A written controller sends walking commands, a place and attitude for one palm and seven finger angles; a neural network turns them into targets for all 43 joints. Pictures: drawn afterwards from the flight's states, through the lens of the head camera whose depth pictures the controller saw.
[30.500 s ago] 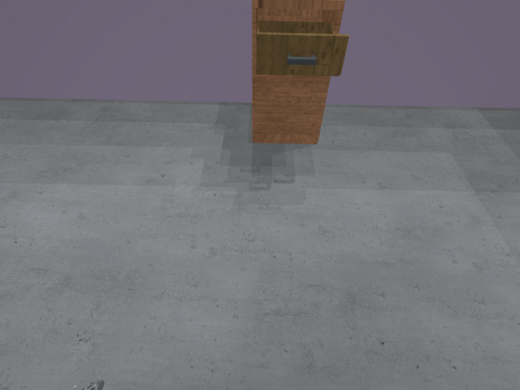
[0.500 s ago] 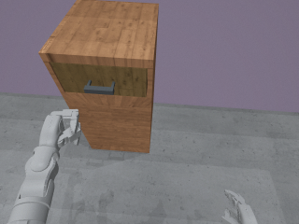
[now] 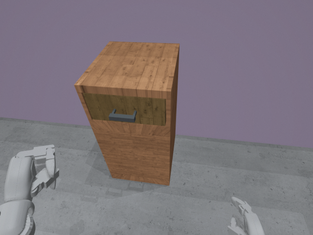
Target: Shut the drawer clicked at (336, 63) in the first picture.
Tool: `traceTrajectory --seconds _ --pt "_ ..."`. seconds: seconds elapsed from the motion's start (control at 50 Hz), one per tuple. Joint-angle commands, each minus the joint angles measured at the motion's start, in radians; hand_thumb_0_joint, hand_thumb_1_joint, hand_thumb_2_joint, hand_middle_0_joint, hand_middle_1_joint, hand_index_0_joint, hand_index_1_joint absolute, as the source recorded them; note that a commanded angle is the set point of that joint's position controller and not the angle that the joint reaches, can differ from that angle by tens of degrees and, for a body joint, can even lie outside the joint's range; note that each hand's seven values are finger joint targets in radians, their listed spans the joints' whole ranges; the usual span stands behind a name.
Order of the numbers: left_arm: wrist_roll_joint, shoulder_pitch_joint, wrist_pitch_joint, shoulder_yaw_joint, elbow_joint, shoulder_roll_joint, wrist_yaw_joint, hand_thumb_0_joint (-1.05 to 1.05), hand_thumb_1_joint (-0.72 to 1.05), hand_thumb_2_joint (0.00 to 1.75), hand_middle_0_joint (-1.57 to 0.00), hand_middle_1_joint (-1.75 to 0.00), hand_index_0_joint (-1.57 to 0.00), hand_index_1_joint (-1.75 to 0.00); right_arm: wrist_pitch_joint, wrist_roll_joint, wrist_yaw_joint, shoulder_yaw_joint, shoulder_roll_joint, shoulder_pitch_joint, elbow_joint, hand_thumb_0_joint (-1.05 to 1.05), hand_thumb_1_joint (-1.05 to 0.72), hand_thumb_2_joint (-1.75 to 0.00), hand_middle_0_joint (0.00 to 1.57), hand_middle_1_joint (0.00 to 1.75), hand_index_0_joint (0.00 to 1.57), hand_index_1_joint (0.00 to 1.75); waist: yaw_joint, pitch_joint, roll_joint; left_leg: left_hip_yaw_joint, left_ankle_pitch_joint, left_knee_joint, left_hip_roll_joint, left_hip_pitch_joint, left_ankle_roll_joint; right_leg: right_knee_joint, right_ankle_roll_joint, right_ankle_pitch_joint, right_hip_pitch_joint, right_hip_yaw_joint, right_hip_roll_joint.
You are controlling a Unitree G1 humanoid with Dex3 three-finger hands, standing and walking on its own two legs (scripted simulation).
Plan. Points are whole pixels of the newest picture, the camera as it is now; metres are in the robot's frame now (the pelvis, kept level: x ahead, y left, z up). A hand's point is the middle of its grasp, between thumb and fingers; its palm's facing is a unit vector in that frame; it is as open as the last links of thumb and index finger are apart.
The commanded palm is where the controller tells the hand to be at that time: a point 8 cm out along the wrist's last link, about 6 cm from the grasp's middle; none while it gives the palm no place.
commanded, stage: draw the hand back to the body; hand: left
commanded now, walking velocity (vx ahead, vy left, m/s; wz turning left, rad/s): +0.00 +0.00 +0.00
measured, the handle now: (123, 114) +0.61 +0.22 -0.09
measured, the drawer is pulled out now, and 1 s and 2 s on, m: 0.00 0.00 0.00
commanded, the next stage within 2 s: step back with the hand held close in 0.28 s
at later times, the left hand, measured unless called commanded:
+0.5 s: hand (38, 182) +0.17 +0.24 +0.16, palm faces +0.40 -0.82 -0.41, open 3.3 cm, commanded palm +0.11 +0.28 +0.17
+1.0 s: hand (14, 206) +0.13 +0.26 +0.15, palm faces +0.35 -0.80 -0.48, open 3.2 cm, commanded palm +0.07 +0.30 +0.17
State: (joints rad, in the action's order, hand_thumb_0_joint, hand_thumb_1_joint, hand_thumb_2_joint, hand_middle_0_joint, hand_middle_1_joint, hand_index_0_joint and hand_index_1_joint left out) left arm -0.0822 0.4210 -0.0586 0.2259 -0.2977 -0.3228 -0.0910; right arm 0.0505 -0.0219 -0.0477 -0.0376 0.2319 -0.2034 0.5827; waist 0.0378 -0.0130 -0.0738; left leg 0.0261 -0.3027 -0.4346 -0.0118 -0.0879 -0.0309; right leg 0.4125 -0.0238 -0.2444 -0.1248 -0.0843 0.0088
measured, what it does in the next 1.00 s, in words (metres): shifts its weight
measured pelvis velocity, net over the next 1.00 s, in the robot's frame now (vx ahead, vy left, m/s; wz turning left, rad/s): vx -0.06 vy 0.02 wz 0.00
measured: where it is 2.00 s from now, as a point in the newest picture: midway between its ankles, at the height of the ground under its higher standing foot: outside the picture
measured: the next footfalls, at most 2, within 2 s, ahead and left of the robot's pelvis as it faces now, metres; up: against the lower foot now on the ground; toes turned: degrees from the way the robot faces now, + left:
none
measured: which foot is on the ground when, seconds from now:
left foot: down 0.00-1.00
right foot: down 0.00-1.00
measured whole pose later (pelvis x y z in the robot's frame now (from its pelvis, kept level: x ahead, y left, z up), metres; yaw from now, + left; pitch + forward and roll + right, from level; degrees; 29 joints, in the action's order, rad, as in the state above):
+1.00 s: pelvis -0.06 +0.02 -0.01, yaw +0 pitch +1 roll +0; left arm -0.04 0.62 -0.22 0.36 -0.54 -0.38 -0.13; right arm 0.03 -0.01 -0.07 0.01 0.21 -0.18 0.55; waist 0.01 0.02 -0.02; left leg 0.04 -0.24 -0.53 -0.05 -0.30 -0.07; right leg 0.51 0.00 -0.18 -0.34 -0.07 -0.03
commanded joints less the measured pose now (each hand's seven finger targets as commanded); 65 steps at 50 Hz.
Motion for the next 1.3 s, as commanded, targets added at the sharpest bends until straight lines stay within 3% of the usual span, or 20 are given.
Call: traceTrajectory --seconds 0.0,0.08,0.12,0.18,0.24,0.38,0.4,0.42,0.46,0.52,0.58,0.66,0.84,0.88,0.98,1.08,1.14,1.2,1.24,1.28 --pt "0.001 -0.027 -0.086 0.13 -0.328 -0.172 -0.02 0.0 0.9 0.9 -1.4 -1.6 -1.4 -1.6 0.081 0.003 -0.006 0.039 0.087 0.132 -0.166 0.0 -0.9 -0.9 0.2 0.3 0.2 0.3 0.003 -0.046 -0.002 -0.039 0.275 0.064 0.029 -0.048 0.008 -0.056 -0.005 0.217 0.066 0.058 -0.021" --pt "0.002 0.073 -0.104 0.186 -0.398 -0.202 -0.03 0.0 0.9 0.9 -1.4 -1.6 -1.4 -1.6 0.109 0.002 -0.014 0.047 0.084 0.131 -0.163 0.0 -0.9 -0.9 0.2 0.3 0.2 0.3 0.018 -0.041 0.023 -0.041 0.252 0.056 0.031 -0.052 0.006 -0.066 -0.005 0.193 0.062 0.062 -0.018" --pt "0.006 0.058 -0.104 0.146 -0.341 -0.151 -0.026 0.0 0.9 0.9 -1.4 -1.6 -1.4 -1.6 0.112 0.003 -0.015 0.045 0.083 0.122 -0.146 0.0 -0.9 -0.9 0.2 0.3 0.2 0.3 0.001 0.022 0.05 -0.039 0.208 0.06 0.031 -0.067 0.003 -0.072 -0.001 0.149 0.02 0.059 -0.02" --pt "0.009 0.029 -0.108 0.146 -0.297 -0.15 -0.027 0.0 0.9 0.9 -1.4 -1.6 -1.4 -1.6 0.115 0.001 -0.024 0.052 0.088 0.123 -0.137 0.0 -0.9 -0.9 0.2 0.3 0.2 0.3 -0.001 0.061 0.057 -0.037 0.152 0.06 0.029 -0.07 -0.004 -0.097 0.001 0.077 -0.017 0.068 -0.023" --pt "0.012 0.024 -0.121 0.161 -0.328 -0.165 -0.032 0.0 0.9 0.9 -1.4 -1.6 -1.4 -1.6 0.126 0.006 -0.027 0.051 0.085 0.119 -0.14 0.0 -0.9 -0.9 0.2 0.3 0.2 0.3 0.01 -0.015 0.044 -0.04 0.17 0.06 0.025 -0.055 -0.007 -0.077 0.001 0.095 0.026 0.068 -0.029" --pt "0.015 0.025 -0.124 0.171 -0.355 -0.182 -0.038 0.0 0.9 0.9 -1.4 -1.6 -1.4 -1.6 0.146 0.007 -0.028 0.046 0.079 0.132 -0.137 0.0 -0.9 -0.9 0.2 0.3 0.2 0.3 0.018 -0.012 -0.004 -0.044 0.183 0.059 0.025 -0.057 0.0 -0.08 -0.005 0.108 0.039 0.076 -0.028" --pt "0.012 -0.081 -0.169 0.302 -0.417 -0.29 -0.043 0.0 0.9 0.9 -1.4 -1.6 -1.4 -1.6 0.12 0.009 -0.022 0.056 0.108 0.103 -0.155 0.0 -0.9 -0.9 0.2 0.3 0.2 0.3 -0.027 0.107 0.063 -0.073 0.094 0.036 0.047 -0.161 -0.019 -0.153 -0.001 0.078 -0.061 0.196 -0.094" --pt "0.024 0.007 -0.177 0.259 -0.316 -0.221 -0.037 0.0 0.9 0.9 -1.4 -1.6 -1.4 -1.6 0.103 0.013 -0.02 0.059 0.087 0.088 -0.13 0.0 -0.9 -0.9 0.2 0.3 0.2 0.3 -0.034 0.085 0.117 -0.079 0.082 0.008 0.043 -0.143 -0.019 -0.17 -0.011 0.036 -0.074 0.196 -0.121" --pt "0.029 0.09 -0.188 0.215 -0.313 -0.17 -0.032 0.0 0.9 0.9 -1.4 -1.6 -1.4 -1.6 0.08 0.016 -0.013 0.065 0.091 0.095 -0.139 0.0 -0.9 -0.9 0.2 0.3 0.2 0.3 -0.041 0.038 0.083 -0.069 0.125 -0.009 0.045 -0.122 -0.018 -0.157 -0.014 0.079 -0.078 0.184 -0.135" --pt "0.026 0.158 -0.207 0.22 -0.355 -0.172 -0.034 0.0 0.9 0.9 -1.4 -1.6 -1.4 -1.6 0.06 0.017 -0.012 0.077 0.105 0.099 -0.153 0.0 -0.9 -0.9 0.2 0.3 0.2 0.3 -0.038 -0.061 0.008 -0.082 0.237 0.029 0.063 -0.135 -0.013 -0.061 -0.008 0.243 0.013 0.129 -0.118" --pt "0.022 0.192 -0.21 0.247 -0.373 -0.198 -0.042 0.0 0.9 0.9 -1.4 -1.6 -1.4 -1.6 0.041 0.016 -0.018 0.085 0.106 0.115 -0.167 0.0 -0.9 -0.9 0.2 0.3 0.2 0.3 -0.032 -0.112 0.015 -0.096 0.349 0.044 0.074 -0.162 -0.007 0.0 0.003 0.345 0.06 0.098 -0.099" --pt "0.02 0.213 -0.212 0.266 -0.404 -0.216 -0.051 0.0 0.9 0.9 -1.4 -1.6 -1.4 -1.6 0.022 0.011 -0.025 0.095 0.107 0.112 -0.181 0.0 -0.9 -0.9 0.2 0.3 0.2 0.3 -0.031 -0.143 0.043 -0.109 0.403 0.036 0.083 -0.198 -0.001 0.042 0.006 0.393 0.08 0.093 -0.091" --pt "0.032 0.207 -0.214 0.253 -0.434 -0.21 -0.058 0.0 0.9 0.9 -1.4 -1.6 -1.4 -1.6 0.023 0.011 -0.034 0.1 0.117 0.109 -0.188 0.0 -0.9 -0.9 0.2 0.3 0.2 0.3 -0.034 -0.101 0.013 -0.145 0.205 0.09 0.115 -0.337 -0.025 0.095 0.019 0.25 0.062 0.102 -0.065" --pt "0.037 0.195 -0.215 0.255 -0.447 -0.213 -0.059 0.0 0.9 0.9 -1.4 -1.6 -1.4 -1.6 0.031 0.013 -0.035 0.099 0.124 0.109 -0.191 0.0 -0.9 -0.9 0.2 0.3 0.2 0.3 -0.034 -0.091 -0.009 -0.164 0.097 0.112 0.121 -0.407 -0.035 0.114 0.02 0.213 0.088 0.108 -0.058" --pt "0.053 0.162 -0.227 0.272 -0.455 -0.221 -0.064 0.0 0.9 0.9 -1.4 -1.6 -1.4 -1.6 0.046 0.014 -0.037 0.096 0.123 0.107 -0.2 0.0 -0.9 -0.9 0.2 0.3 0.2 0.3 -0.041 -0.049 0.017 -0.183 -0.17 0.142 0.129 -0.57 -0.063 0.137 0.026 0.145 0.139 0.138 -0.051" --pt "0.046 0.163 -0.238 0.262 -0.472 -0.218 -0.068 0.0 0.9 0.9 -1.4 -1.6 -1.4 -1.6 0.055 0.017 -0.03 0.099 0.118 0.09 -0.191 0.0 -0.9 -0.9 0.2 0.3 0.2 0.3 -0.053 -0.049 0.101 -0.134 -0.153 0.009 0.065 -0.458 -0.036 -0.012 -0.009 0.021 -0.022 0.208 -0.114" --pt "0.04 0.174 -0.25 0.245 -0.483 -0.21 -0.075 0.0 0.9 0.9 -1.4 -1.6 -1.4 -1.6 0.055 0.018 -0.027 0.097 0.119 0.08 -0.178 0.0 -0.9 -0.9 0.2 0.3 0.2 0.3 -0.06 -0.053 0.078 -0.128 -0.135 -0.034 0.053 -0.371 -0.023 -0.06 -0.025 -0.07 -0.126 0.205 -0.138" --pt "0.048 0.178 -0.259 0.263 -0.488 -0.227 -0.084 0.0 0.9 0.9 -1.4 -1.6 -1.4 -1.6 0.054 0.02 -0.034 0.093 0.121 0.103 -0.18 0.0 -0.9 -0.9 0.2 0.3 0.2 0.3 -0.057 -0.033 0.012 -0.178 -0.181 0.079 0.1 -0.454 -0.04 0.001 0.006 -0.073 -0.071 0.145 -0.075" --pt "0.062 0.178 -0.264 0.277 -0.489 -0.225 -0.083 0.0 0.9 0.9 -1.4 -1.6 -1.4 -1.6 0.054 0.019 -0.037 0.093 0.13 0.115 -0.19 0.0 -0.9 -0.9 0.2 0.3 0.2 0.3 -0.049 -0.042 -0.08 -0.248 -0.255 0.205 0.172 -0.634 -0.078 0.18 0.03 0.053 0.115 0.106 -0.006" --pt "0.074 0.18 -0.266 0.305 -0.502 -0.243 -0.078 0.0 0.9 0.9 -1.4 -1.6 -1.4 -1.6 0.057 0.021 -0.039 0.101 0.124 0.118 -0.199 0.0 -0.9 -0.9 0.2 0.3 0.2 0.3 -0.036 -0.075 -0.1 -0.277 -0.201 0.216 0.2 -0.688 -0.09 0.281 0.037 0.181 0.195 0.104 0.024"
